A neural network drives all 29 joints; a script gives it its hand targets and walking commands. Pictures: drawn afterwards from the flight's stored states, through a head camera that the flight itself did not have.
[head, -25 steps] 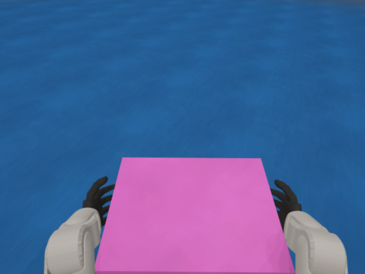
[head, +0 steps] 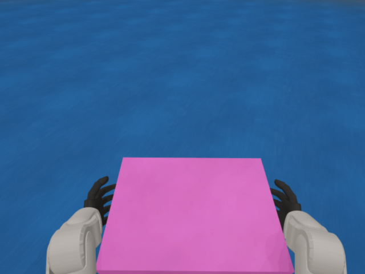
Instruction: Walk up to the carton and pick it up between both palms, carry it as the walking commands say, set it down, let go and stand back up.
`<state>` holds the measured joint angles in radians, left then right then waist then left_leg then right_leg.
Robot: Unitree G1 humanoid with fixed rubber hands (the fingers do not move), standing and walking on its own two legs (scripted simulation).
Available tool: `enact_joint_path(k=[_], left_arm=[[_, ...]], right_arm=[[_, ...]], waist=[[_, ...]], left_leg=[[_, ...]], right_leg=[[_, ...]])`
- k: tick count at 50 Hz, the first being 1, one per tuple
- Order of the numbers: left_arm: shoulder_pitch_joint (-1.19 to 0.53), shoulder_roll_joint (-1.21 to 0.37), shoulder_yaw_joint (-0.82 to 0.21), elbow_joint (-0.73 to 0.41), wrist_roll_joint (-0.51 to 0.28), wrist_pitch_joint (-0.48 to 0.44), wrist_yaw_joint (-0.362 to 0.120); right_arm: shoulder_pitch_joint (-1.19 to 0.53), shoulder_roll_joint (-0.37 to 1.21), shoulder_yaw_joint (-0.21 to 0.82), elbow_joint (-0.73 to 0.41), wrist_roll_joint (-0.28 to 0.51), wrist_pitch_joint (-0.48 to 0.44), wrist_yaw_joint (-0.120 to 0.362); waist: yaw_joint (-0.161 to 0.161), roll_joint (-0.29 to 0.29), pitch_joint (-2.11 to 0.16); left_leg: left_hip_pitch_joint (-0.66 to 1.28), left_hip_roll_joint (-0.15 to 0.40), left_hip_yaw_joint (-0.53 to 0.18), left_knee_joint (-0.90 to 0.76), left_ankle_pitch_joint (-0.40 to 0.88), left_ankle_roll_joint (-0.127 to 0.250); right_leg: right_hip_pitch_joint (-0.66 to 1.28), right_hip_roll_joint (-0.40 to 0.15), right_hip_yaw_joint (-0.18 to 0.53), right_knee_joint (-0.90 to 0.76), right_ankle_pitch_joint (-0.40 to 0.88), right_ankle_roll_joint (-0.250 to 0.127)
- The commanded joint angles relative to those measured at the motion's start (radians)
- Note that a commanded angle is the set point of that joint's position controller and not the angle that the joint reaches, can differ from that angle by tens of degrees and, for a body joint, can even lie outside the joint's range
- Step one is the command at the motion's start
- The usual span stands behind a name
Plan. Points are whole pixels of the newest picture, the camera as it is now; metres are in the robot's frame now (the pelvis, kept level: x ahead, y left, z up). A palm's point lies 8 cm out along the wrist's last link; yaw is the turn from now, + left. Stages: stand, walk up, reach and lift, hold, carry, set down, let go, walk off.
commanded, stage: carry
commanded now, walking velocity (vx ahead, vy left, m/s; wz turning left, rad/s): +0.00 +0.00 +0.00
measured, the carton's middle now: (190, 234) +0.25 +0.00 -0.03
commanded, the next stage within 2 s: none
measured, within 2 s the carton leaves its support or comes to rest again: neither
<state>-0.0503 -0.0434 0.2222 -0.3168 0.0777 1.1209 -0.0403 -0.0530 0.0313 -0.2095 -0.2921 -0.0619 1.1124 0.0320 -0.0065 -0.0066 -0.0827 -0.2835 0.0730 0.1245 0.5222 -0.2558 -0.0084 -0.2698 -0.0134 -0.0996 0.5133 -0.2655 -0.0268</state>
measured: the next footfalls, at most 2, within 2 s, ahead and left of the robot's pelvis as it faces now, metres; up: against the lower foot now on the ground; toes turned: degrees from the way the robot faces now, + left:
left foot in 1.18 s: -0.04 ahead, +0.14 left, +0.00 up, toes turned +21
right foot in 1.56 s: +0.00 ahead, -0.09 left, +0.00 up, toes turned +23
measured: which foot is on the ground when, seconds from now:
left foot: down 0.00-0.98, up 1.00-1.00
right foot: down 0.00-1.00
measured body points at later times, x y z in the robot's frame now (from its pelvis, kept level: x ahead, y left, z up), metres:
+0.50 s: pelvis +0.00 +0.00 +0.00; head -0.02 +0.00 +0.45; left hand +0.26 +0.19 +0.06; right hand +0.25 -0.20 +0.06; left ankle +0.01 +0.12 -0.74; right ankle +0.00 -0.10 -0.74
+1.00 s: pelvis -0.03 +0.00 -0.02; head -0.03 +0.00 +0.43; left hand +0.18 +0.23 +0.04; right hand +0.24 -0.15 +0.04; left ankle +0.01 +0.12 -0.73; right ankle +0.00 -0.10 -0.74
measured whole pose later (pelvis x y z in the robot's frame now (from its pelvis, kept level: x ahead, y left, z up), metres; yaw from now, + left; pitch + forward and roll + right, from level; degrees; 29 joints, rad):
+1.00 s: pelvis -0.03 +0.00 -0.02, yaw +8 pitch +3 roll -1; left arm 0.01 -0.07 0.23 -0.44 0.06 1.18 -0.04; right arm -0.01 0.04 -0.20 -0.42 -0.05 1.18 0.03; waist 0.01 0.02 -0.06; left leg -0.49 0.01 0.01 0.71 -0.28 0.01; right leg -0.41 -0.09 -0.22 0.68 -0.32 -0.02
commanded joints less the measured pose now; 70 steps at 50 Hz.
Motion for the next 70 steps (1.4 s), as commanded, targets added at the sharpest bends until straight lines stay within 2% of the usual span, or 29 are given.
enact_joint_path(k=[1,5,12,24,25,26,27,33,35,39,45,46,47,49,50,51,53,55,56,57,58,59,60,61,62,64,65,68,70], left_arm=[[-0.528,-0.712,-0.727,-0.14,-0.301,-0.015,-0.162],[-0.543,-0.732,-0.743,-0.157,-0.308,-0.017,-0.161],[-0.535,-0.702,-0.712,-0.12,-0.289,-0.029,-0.165],[-0.527,-0.718,-0.733,-0.153,-0.298,-0.037,-0.159],[-0.441,-0.63,-0.548,0.179,-0.12,-0.093,-0.158],[-0.525,-0.735,-0.802,-0.172,-0.343,-0.05,-0.157],[-0.515,-0.754,-0.837,-0.314,-0.364,-0.043,-0.163],[-0.412,-0.707,-0.782,-0.228,-0.321,0.053,-0.158],[-0.414,-0.717,-0.784,-0.24,-0.325,0.052,-0.16],[-0.464,-0.734,-0.794,-0.259,-0.338,0.054,-0.165],[-0.477,-0.77,-0.809,-0.275,-0.361,0.056,-0.168],[-0.472,-0.768,-0.809,-0.285,-0.366,0.054,-0.169],[-0.49,-0.78,-0.81,-0.298,-0.375,0.049,-0.173],[-0.495,-0.774,-0.819,-0.316,-0.382,0.044,-0.17],[-0.444,-0.782,-0.807,-0.301,-0.38,0.041,-0.172],[-0.439,-0.791,-0.804,-0.299,-0.374,0.041,-0.172],[-0.412,-0.77,-0.81,-0.317,-0.354,0.039,-0.165],[-0.376,-0.748,-0.799,-0.295,-0.333,0.044,-0.163],[-0.377,-0.746,-0.8,-0.289,-0.334,0.046,-0.163],[-0.374,-0.734,-0.807,-0.309,-0.331,0.045,-0.161],[-0.407,-0.717,-0.815,-0.32,-0.333,0.051,-0.159],[-0.429,-0.706,-0.819,-0.335,-0.332,0.054,-0.154],[-0.395,-0.701,-0.814,-0.296,-0.32,0.061,-0.153],[-0.43,-0.714,-0.84,-0.326,-0.342,0.056,-0.156],[-0.409,-0.748,-0.835,-0.258,-0.35,0.052,-0.167],[-0.405,-0.802,-0.848,-0.27,-0.384,0.037,-0.176],[-0.424,-0.819,-0.866,-0.287,-0.4,0.031,-0.173],[-0.431,-0.795,-0.875,-0.347,-0.407,0.01,-0.164],[-0.421,-0.773,-0.873,-0.373,-0.401,0.009,-0.16]], right_arm=[[-0.537,0.725,0.72,-0.165,0.317,-0.023,0.187],[-0.55,0.746,0.719,-0.176,0.329,-0.028,0.191],[-0.556,0.723,0.706,-0.156,0.305,-0.041,0.188],[-0.546,0.728,0.715,-0.184,0.313,-0.048,0.186],[-0.505,0.638,0.533,0.157,0.157,-0.112,0.19],[-0.532,0.752,0.792,-0.194,0.365,-0.06,0.187],[-0.55,0.77,0.833,-0.358,0.39,-0.051,0.192],[-0.447,0.712,0.763,-0.262,0.344,0.051,0.19],[-0.465,0.719,0.781,-0.288,0.357,0.053,0.197],[-0.497,0.744,0.784,-0.293,0.372,0.058,0.204],[-0.514,0.744,0.782,-0.314,0.367,0.057,0.196],[-0.495,0.748,0.789,-0.312,0.367,0.059,0.194],[-0.507,0.766,0.802,-0.334,0.371,0.057,0.192],[-0.513,0.758,0.803,-0.367,0.375,0.053,0.192],[-0.518,0.746,0.799,-0.368,0.38,0.054,0.192],[-0.541,0.756,0.802,-0.38,0.39,0.048,0.194],[-0.472,0.758,0.796,-0.337,0.391,0.046,0.203],[-0.474,0.743,0.797,-0.338,0.389,0.047,0.201],[-0.474,0.735,0.792,-0.328,0.387,0.051,0.2],[-0.47,0.73,0.797,-0.344,0.388,0.048,0.202],[-0.454,0.733,0.789,-0.305,0.382,0.053,0.204],[-0.428,0.732,0.778,-0.282,0.374,0.055,0.206],[-0.38,0.717,0.767,-0.245,0.361,0.057,0.206],[-0.359,0.747,0.778,-0.242,0.369,0.046,0.206],[-0.407,0.738,0.769,-0.261,0.363,0.052,0.206],[-0.417,0.741,0.772,-0.314,0.364,0.038,0.204],[-0.432,0.737,0.77,-0.349,0.367,0.03,0.202],[-0.425,0.715,0.793,-0.414,0.372,0.018,0.196],[-0.38,0.707,0.79,-0.402,0.361,0.019,0.189]], waist=[[0.0,0.002,-0.233],[0.001,0.027,-0.226],[0.001,-0.007,-0.219],[0.002,0.004,-0.259],[0.006,0.023,-0.254],[0.004,0.021,-0.247],[0.007,0.017,-0.233],[0.002,0.018,-0.279],[0.003,-0.009,-0.264],[0.001,-0.031,-0.201],[0.007,0.139,-0.204],[0.01,0.107,-0.2],[0.011,0.021,-0.216],[0.013,-0.226,-0.231],[0.02,-0.236,-0.261],[0.022,-0.172,-0.226],[0.013,-0.112,-0.233],[0.015,-0.211,-0.236],[0.014,-0.218,-0.235],[0.007,-0.168,-0.251],[-0.005,-0.062,-0.223],[-0.012,0.131,-0.221],[-0.005,0.315,-0.201],[-0.015,0.23,-0.186],[-0.009,0.134,-0.185],[0.001,0.155,-0.242],[0.001,0.171,-0.27],[-0.005,0.114,-0.308],[-0.003,0.168,-0.32]], left_leg=[[0.139,0.085,-0.087,-0.058,0.163,0.034],[0.138,0.084,-0.089,-0.073,0.158,0.036],[0.112,0.074,-0.082,-0.065,0.096,0.031],[0.144,0.077,-0.085,-0.056,0.194,0.034],[0.119,0.075,-0.085,-0.052,0.194,0.029],[0.117,0.077,-0.092,-0.055,0.208,0.036],[0.099,0.083,-0.098,-0.04,0.217,0.035],[-0.005,0.098,-0.148,0.083,0.339,0.053],[-0.045,0.092,-0.148,0.112,0.311,0.052],[-0.13,0.06,-0.148,0.126,0.143,0.051],[-0.119,0.178,-0.41,-0.068,0.204,0.136],[-0.151,0.147,-0.381,-0.063,0.147,0.121],[-0.214,0.101,-0.315,-0.002,0.09,0.092],[-0.299,-0.058,-0.053,0.326,-0.09,0.014],[-0.276,-0.032,-0.023,0.425,-0.21,0.013],[-0.27,-0.021,-0.038,0.479,-0.226,0.018],[-0.218,-0.001,-0.058,0.388,-0.193,0.025],[-0.171,-0.04,-0.018,0.255,-0.204,0.021],[-0.142,-0.062,0.014,0.187,-0.172,0.02],[-0.077,-0.069,0.02,0.059,-0.087,0.022],[-0.012,-0.015,-0.085,-0.072,0.049,0.042],[0.121,0.151,-0.351,-0.125,0.329,0.1],[0.228,0.35,-0.649,-0.107,0.715,0.194],[0.216,0.312,-0.552,-0.06,0.855,0.258],[0.191,0.249,-0.481,-0.049,0.739,0.212],[0.222,0.187,-0.388,-0.032,0.643,0.168],[0.234,0.175,-0.381,-0.024,0.664,0.164],[0.257,0.172,-0.394,-0.037,0.655,0.168],[0.204,0.163,-0.398,-0.047,0.584,0.167]], right_leg=[[0.05,-0.107,0.082,-0.073,0.272,-0.021],[0.036,-0.102,0.081,-0.068,0.234,-0.017],[0.046,-0.117,0.09,-0.09,0.229,-0.022],[0.063,-0.11,0.082,-0.067,0.311,-0.019],[0.075,-0.115,0.076,-0.065,0.3,-0.023],[0.073,-0.115,0.075,-0.058,0.296,-0.024],[0.056,-0.118,0.07,-0.045,0.285,-0.016],[0.066,-0.169,0.085,0.066,0.326,-0.008],[0.061,-0.193,0.082,0.076,0.316,-0.001],[0.01,-0.24,0.097,0.038,0.126,-0.016],[-0.041,-0.102,0.011,0.156,-0.171,0.047],[-0.005,-0.115,0.027,0.096,-0.186,0.046],[0.058,-0.185,0.095,0.003,-0.177,0.025],[0.129,-0.442,0.249,-0.155,0.039,-0.084],[0.119,-0.477,0.217,-0.139,0.171,-0.133],[0.083,-0.472,0.189,-0.147,0.239,-0.139],[0.086,-0.411,0.069,-0.063,0.332,-0.092],[0.122,-0.367,-0.009,0.001,0.372,-0.051],[0.121,-0.362,-0.026,0.026,0.365,-0.037],[0.098,-0.353,-0.051,0.066,0.312,-0.016],[0.025,-0.302,-0.089,0.167,0.23,0.034],[-0.165,-0.224,-0.096,0.324,-0.081,0.087],[-0.405,-0.087,-0.085,0.49,-0.399,0.123],[-0.391,-0.094,0.02,0.562,-0.437,0.123],[-0.397,-0.093,0.036,0.591,-0.387,0.123],[-0.389,-0.094,0.053,0.542,-0.29,0.111],[-0.381,-0.078,0.054,0.519,-0.246,0.111],[-0.323,-0.043,0.047,0.454,-0.23,0.11],[-0.245,-0.031,0.056,0.361,-0.204,0.097]])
